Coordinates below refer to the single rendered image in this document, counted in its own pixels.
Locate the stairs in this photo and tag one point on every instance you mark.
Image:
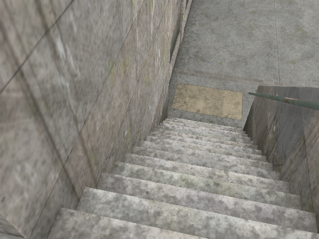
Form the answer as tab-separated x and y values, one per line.
189	179

